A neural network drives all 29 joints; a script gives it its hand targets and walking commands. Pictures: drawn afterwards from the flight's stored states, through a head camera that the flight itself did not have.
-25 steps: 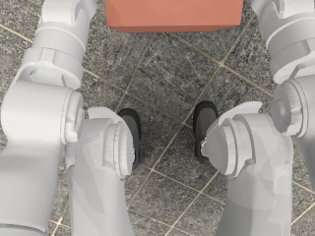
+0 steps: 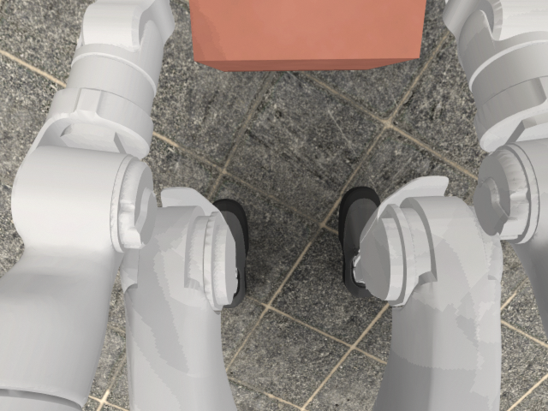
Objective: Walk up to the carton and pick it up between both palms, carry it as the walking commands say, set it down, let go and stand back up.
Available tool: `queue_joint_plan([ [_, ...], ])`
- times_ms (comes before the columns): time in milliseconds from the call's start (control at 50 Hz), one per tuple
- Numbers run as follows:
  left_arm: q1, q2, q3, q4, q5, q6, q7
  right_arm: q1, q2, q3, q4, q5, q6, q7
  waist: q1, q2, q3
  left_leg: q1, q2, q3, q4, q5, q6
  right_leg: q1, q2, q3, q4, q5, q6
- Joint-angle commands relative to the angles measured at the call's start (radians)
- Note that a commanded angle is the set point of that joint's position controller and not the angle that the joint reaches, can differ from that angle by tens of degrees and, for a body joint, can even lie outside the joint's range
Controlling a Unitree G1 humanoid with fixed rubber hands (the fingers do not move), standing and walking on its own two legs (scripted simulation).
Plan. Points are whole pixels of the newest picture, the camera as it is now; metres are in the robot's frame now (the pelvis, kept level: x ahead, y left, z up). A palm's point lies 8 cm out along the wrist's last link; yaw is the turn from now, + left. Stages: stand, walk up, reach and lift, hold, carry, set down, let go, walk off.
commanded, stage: reach and lift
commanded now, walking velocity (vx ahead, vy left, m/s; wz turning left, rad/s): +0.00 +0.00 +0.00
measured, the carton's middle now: (300, 0) +0.52 -0.02 -0.25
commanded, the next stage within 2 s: none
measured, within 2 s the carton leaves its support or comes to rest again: leaves its support in 0.30 s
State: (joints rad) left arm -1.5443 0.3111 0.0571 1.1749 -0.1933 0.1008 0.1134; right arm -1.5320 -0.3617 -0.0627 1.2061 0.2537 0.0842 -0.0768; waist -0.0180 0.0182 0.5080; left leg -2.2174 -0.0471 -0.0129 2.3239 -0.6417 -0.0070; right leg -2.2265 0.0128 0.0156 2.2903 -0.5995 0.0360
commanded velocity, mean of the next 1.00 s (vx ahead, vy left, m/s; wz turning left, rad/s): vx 0.00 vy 0.00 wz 0.00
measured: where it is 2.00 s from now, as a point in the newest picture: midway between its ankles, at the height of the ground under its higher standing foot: (294, 264)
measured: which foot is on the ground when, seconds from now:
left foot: down 0.00-1.00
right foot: down 0.00-1.00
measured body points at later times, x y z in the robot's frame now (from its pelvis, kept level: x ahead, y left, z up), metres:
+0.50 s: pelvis -0.02 +0.00 +0.01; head +0.35 +0.00 +0.26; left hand +0.56 +0.13 -0.14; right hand +0.54 -0.18 -0.15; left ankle +0.10 +0.12 -0.31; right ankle +0.11 -0.13 -0.31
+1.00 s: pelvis -0.02 -0.01 +0.05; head +0.35 -0.01 +0.29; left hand +0.56 +0.13 -0.10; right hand +0.54 -0.18 -0.11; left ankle +0.10 +0.12 -0.31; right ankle +0.11 -0.13 -0.31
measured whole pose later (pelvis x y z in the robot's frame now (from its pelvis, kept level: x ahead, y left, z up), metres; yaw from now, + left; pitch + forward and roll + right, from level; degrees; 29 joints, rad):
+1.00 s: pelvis -0.02 -0.01 +0.05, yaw +0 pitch +29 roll -1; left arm -1.47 0.24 0.19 0.82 -0.07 0.31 0.18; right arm -1.40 -0.30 -0.18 0.78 0.13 0.32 -0.19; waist -0.02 0.02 0.53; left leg -2.06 -0.09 -0.05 2.16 -0.60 -0.05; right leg -2.08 0.09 0.04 2.13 -0.55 0.07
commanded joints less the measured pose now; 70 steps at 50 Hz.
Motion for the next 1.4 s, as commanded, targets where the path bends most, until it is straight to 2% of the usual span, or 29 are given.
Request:
queue_joint_plan([
  [0,-0.5,-0.879,-0.213,-0.243,-0.057,-0.007,-0.263,-0.516,0.917,0.178,-0.288,0.031,0.0,0.236,-0.052,0.015,-1.267,0.524,-0.073,0.038,-0.201,0.461,0.023,0.509,0.091,-0.089,-0.14,0.452,-0.027],
  [180,-0.537,-0.94,-0.267,-0.346,-0.093,-0.006,-0.242,-0.591,0.96,0.243,-0.431,0.093,-0.005,0.214,-0.033,0.057,-1.586,0.697,-0.077,0.067,-0.191,0.551,0.003,0.621,0.099,-0.106,-0.142,0.538,-0.023],
  [260,-0.698,-0.913,-0.297,-0.53,-0.132,-0.011,-0.21,-0.715,0.964,0.28,-0.597,0.132,-0.004,0.192,-0.033,0.004,-1.848,0.793,-0.087,0.08,-0.187,0.575,0.004,0.791,0.11,-0.107,-0.169,0.592,-0.01],
  [300,-0.689,-0.942,-0.326,-0.525,-0.16,0.005,-0.202,-0.712,0.922,0.268,-0.611,0.121,0.004,0.174,-0.072,0.019,-1.918,0.847,-0.086,0.06,-0.206,0.569,-0.002,0.842,0.106,-0.122,-0.169,0.588,-0.016],
  [360,-0.675,-0.939,-0.271,-0.423,-0.111,0.024,-0.208,-0.745,0.921,0.242,-0.572,0.077,0.021,0.176,-0.056,0.019,-1.734,0.752,-0.08,0.077,-0.245,0.39,-0.006,0.719,0.104,-0.124,-0.217,0.405,-0.02],
  [380,-0.661,-0.924,-0.243,-0.37,-0.065,0.036,-0.205,-0.783,0.921,0.247,-0.56,0.086,0.031,0.187,-0.011,0.046,-1.711,0.78,-0.068,0.084,-0.245,0.403,-0.001,0.679,0.095,-0.127,-0.214,0.395,-0.003],
  [420,-0.669,-0.977,-0.247,-0.399,-0.067,0.045,-0.216,-0.793,0.925,0.239,-0.575,0.066,0.04,0.191,-0.024,0.053,-1.726,0.783,-0.071,0.077,-0.263,0.377,-0.003,0.674,0.098,-0.133,-0.213,0.363,-0.018],
  [540,-0.672,-1.03,-0.182,-0.392,-0.06,0.083,-0.242,-0.844,0.967,0.237,-0.634,0.033,0.078,0.195,-0.042,-0.061,-1.862,0.729,-0.086,0.109,-0.266,0.36,0.015,0.788,0.102,-0.137,-0.267,0.344,-0.006],
  [580,-0.657,-1.023,-0.192,-0.383,-0.043,0.107,-0.247,-0.851,0.995,0.247,-0.647,0.042,0.092,0.198,-0.017,0.014,-1.882,0.795,-0.076,0.101,-0.285,0.381,0.008,0.783,0.101,-0.132,-0.263,0.359,-0.006],
  [620,-0.664,-1.066,-0.219,-0.436,-0.041,0.118,-0.254,-0.807,1.023,0.229,-0.639,0.027,0.11,0.211,-0.062,-0.003,-1.946,0.812,-0.081,0.104,-0.302,0.396,0.0,0.813,0.109,-0.151,-0.279,0.381,-0.009],
  [640,-0.716,-1.057,-0.235,-0.507,-0.054,0.115,-0.252,-0.809,1.059,0.249,-0.682,0.047,0.114,0.212,-0.037,0.001,-2.024,0.846,-0.082,0.11,-0.29,0.431,0.003,0.825,0.118,-0.139,-0.27,0.409,-0.006],
  [680,-0.668,-1.077,-0.225,-0.495,-0.04,0.126,-0.266,-0.733,1.101,0.227,-0.616,0.006,0.136,0.228,-0.071,-0.04,-2.004,0.82,-0.086,0.102,-0.313,0.418,0.0,0.838,0.124,-0.154,-0.291,0.416,-0.005],
  [700,-0.658,-1.072,-0.22,-0.495,-0.019,0.13,-0.265,-0.734,1.123,0.231,-0.627,0.015,0.143,0.232,-0.025,0.002,-2.0,0.81,-0.087,0.103,-0.325,0.424,0.001,0.8,0.124,-0.147,-0.276,0.427,-0.003],
  [740,-0.651,-1.097,-0.215,-0.503,-0.017,0.143,-0.267,-0.756,1.086,0.233,-0.667,-0.017,0.144,0.235,-0.056,-0.008,-1.999,0.792,-0.087,0.09,-0.327,0.424,0.002,0.807,0.119,-0.144,-0.282,0.432,-0.004],
  [800,-0.643,-1.103,-0.239,-0.582,-0.007,0.141,-0.267,-0.717,1.124,0.279,-0.689,0.005,0.155,0.237,-0.019,-0.005,-2.108,0.821,-0.093,0.109,-0.321,0.494,-0.005,0.909,0.132,-0.127,-0.297,0.521,0.003],
  [840,-0.626,-1.112,-0.28,-0.573,-0.026,0.155,-0.262,-0.715,1.094,0.288,-0.745,0.016,0.15,0.229,-0.045,0.032,-2.182,0.884,-0.084,0.105,-0.32,0.503,-0.015,0.915,0.13,-0.125,-0.294,0.516,0.002],
  [900,-0.656,-1.093,-0.273,-0.616,-0.029,0.159,-0.256,-0.746,1.109,0.318,-0.765,0.018,0.162,0.222,-0.023,-0.017,-2.185,0.87,-0.09,0.106,-0.334,0.497,-0.003,0.952,0.131,-0.124,-0.305,0.509,0.009],
  [940,-0.634,-1.089,-0.264,-0.615,-0.009,0.164,-0.245,-0.836,1.114,0.354,-0.849,0.046,0.16,0.217,0.051,-0.009,-2.213,0.875,-0.094,0.124,-0.339,0.492,-0.01,0.946,0.132,-0.116,-0.322,0.487,0.01],
  [960,-0.682,-1.07,-0.268,-0.674,-0.022,0.161,-0.241,-0.824,1.112,0.344,-0.817,0.021,0.176,0.219,0.001,-0.062,-2.242,0.884,-0.102,0.108,-0.35,0.486,-0.007,0.976,0.135,-0.133,-0.323,0.485,0.018],
  [1000,-0.629,-1.1,-0.279,-0.655,-0.032,0.177,-0.247,-0.776,1.138,0.352,-0.82,0.026,0.184,0.213,0.012,-0.069,-2.279,0.901,-0.103,0.105,-0.371,0.482,-0.004,1.018,0.132,-0.128,-0.336,0.484,0.017],
  [1020,-0.586,-1.12,-0.245,-0.563,-0.004,0.19,-0.258,-0.722,1.115,0.297,-0.728,-0.022,0.187,0.207,-0.032,-0.072,-2.163,0.805,-0.095,0.106,-0.378,0.426,-0.006,0.987,0.134,-0.126,-0.357,0.434,0.013],
  [1040,-0.568,-1.14,-0.243,-0.585,0.008,0.194,-0.26,-0.771,1.155,0.328,-0.797,0.007,0.186,0.21,0.022,-0.038,-2.204,0.865,-0.098,0.105,-0.386,0.464,0.001,0.973,0.131,-0.128,-0.346,0.466,0.014],
  [1080,-0.578,-1.119,-0.273,-0.599,0.016,0.199,-0.263,-0.681,1.201,0.302,-0.748,-0.007,0.201,0.214,0.008,-0.027,-2.225,0.87,-0.092,0.109,-0.41,0.45,-0.006,0.974,0.134,-0.128,-0.371,0.463,0.015],
  [1100,-0.632,-1.141,-0.286,-0.654,0.001,0.2,-0.262,-0.695,1.163,0.298,-0.743,-0.024,0.207,0.22,-0.039,-0.028,-2.264,0.87,-0.102,0.101,-0.397,0.433,-0.014,0.998,0.13,-0.126,-0.369,0.464,0.0],
  [1140,-0.579,-1.16,-0.251,-0.574,0.037,0.212,-0.273,-0.697,1.166,0.26,-0.73,-0.032,0.207,0.225,-0.017,0.031,-2.181,0.86,-0.094,0.103,-0.426,0.388,-0.008,0.9,0.131,-0.123,-0.394,0.393,0.002],
  [1240,-0.648,-1.166,-0.291,-0.647,0.005,0.216,-0.275,-0.675,1.201,0.267,-0.726,-0.07,0.236,0.228,-0.075,-0.009,-2.237,0.861,-0.099,0.112,-0.437,0.389,-0.018,0.95,0.13,-0.119,-0.428,0.396,-0.002],
  [1320,-0.627,-1.193,-0.3,-0.625,0.007,0.24,-0.273,-0.733,1.179,0.294,-0.811,-0.058,0.244,0.231,-0.06,0.001,-2.334,0.967,-0.105,0.089,-0.464,0.398,-0.017,0.981,0.134,-0.134,-0.427,0.395,-0.009],
  [1340,-0.624,-1.16,-0.254,-0.591,0.035,0.24,-0.27,-0.778,1.219,0.294,-0.804,-0.034,0.246,0.232,-0.016,-0.002,-2.279,0.912,-0.107,0.101,-0.478,0.343,-0.005,0.951,0.137,-0.124,-0.448,0.348,-0.001],
  [1380,-0.593,-1.222,-0.274,-0.587,0.022,0.25,-0.267,-0.738,1.194,0.291,-0.797,-0.06,0.252,0.239,-0.059,-0.024,-2.31,0.978,-0.11,0.085,-0.491,0.369,-0.009,0.949,0.14,-0.146,-0.454,0.347,-0.009],
])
